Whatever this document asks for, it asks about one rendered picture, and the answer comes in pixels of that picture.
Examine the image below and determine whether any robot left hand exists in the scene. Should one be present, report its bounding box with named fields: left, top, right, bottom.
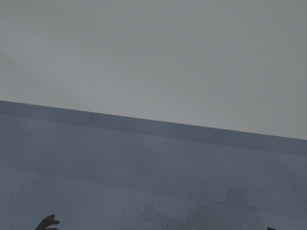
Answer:
left=35, top=215, right=60, bottom=230

